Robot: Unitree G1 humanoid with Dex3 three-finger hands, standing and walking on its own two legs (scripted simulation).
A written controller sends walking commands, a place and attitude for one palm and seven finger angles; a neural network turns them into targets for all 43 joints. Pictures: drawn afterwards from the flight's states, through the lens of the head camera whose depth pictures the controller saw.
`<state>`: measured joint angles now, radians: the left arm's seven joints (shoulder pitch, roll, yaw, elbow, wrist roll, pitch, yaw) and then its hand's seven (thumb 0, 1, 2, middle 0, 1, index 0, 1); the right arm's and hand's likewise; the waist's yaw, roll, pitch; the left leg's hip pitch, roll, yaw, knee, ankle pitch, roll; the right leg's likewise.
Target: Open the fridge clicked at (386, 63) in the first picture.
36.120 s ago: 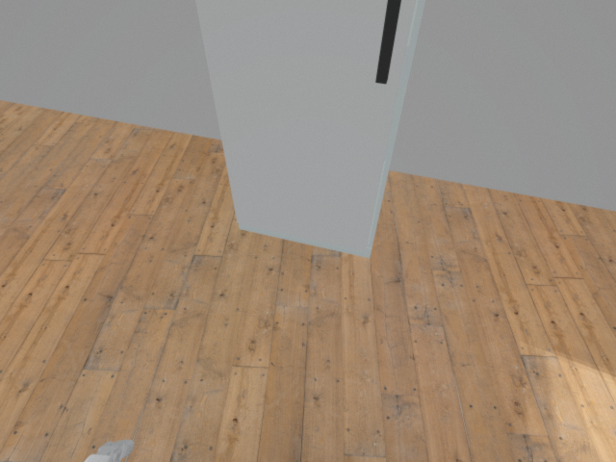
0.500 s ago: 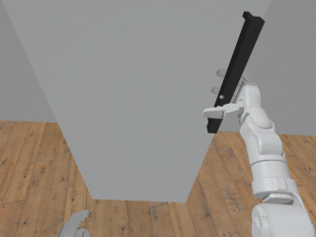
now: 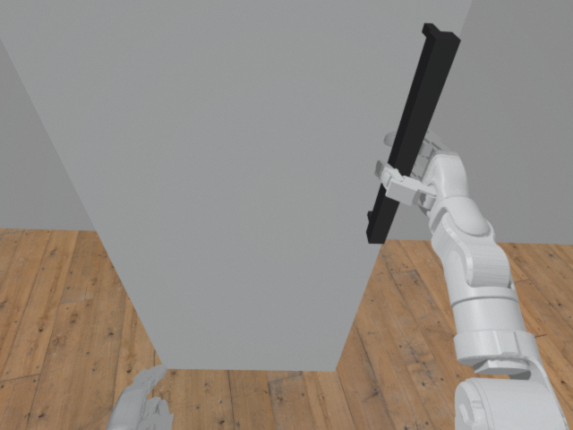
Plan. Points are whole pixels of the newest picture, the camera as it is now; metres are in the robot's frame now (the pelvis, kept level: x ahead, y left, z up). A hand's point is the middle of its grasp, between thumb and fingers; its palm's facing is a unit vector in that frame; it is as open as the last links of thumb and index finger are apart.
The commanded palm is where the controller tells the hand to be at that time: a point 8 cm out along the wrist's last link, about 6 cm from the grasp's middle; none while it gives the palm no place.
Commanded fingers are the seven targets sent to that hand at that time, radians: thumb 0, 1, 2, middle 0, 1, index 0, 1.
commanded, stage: grip the handle and tug to test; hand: right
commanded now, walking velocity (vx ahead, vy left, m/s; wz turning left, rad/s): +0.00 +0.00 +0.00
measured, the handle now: (397, 151) +0.45 -0.13 +0.20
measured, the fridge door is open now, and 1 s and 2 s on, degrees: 0 0 4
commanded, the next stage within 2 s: pull the door a little, standing still in 0.76 s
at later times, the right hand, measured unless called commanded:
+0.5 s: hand (389, 179) +0.40 -0.11 +0.19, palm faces -0.03 +1.00 +0.01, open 6.0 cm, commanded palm +0.37 -0.16 +0.19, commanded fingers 0.00 -0.90 -0.90 0.45 1.40 0.45 1.40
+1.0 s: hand (389, 180) +0.40 -0.11 +0.19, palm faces -0.04 +1.00 +0.01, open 6.0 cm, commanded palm +0.36 -0.16 +0.19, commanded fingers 0.00 -0.90 -0.90 0.45 1.40 0.45 1.40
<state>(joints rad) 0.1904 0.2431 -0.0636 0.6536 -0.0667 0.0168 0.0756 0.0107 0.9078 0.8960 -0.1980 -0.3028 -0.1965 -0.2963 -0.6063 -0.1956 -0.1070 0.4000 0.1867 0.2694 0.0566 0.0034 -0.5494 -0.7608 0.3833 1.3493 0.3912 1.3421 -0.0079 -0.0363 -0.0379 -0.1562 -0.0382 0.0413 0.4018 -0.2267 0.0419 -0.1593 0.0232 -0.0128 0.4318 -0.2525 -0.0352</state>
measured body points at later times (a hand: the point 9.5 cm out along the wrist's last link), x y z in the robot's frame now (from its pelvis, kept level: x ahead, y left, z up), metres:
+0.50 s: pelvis -0.01 +0.00 +0.00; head -0.03 +0.01 +0.45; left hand +0.12 +0.23 -0.11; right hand +0.39 -0.16 +0.19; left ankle -0.01 +0.09 -0.74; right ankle -0.01 -0.10 -0.74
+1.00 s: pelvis +0.01 +0.01 +0.00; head +0.00 +0.02 +0.45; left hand +0.18 +0.24 -0.09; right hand +0.39 -0.16 +0.19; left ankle -0.01 +0.09 -0.74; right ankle -0.01 -0.10 -0.74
